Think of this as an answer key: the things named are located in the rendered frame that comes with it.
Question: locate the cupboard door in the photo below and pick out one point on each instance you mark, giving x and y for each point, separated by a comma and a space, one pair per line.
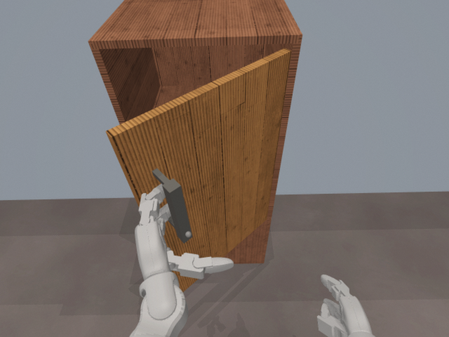
219, 142

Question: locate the robot left hand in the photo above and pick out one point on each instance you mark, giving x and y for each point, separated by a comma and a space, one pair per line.
151, 245

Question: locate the handle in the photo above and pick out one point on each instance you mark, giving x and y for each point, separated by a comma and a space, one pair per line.
176, 203

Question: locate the left robot forearm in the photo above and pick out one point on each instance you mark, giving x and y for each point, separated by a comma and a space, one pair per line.
164, 310

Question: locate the robot right hand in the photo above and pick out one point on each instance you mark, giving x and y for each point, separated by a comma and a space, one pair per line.
347, 317

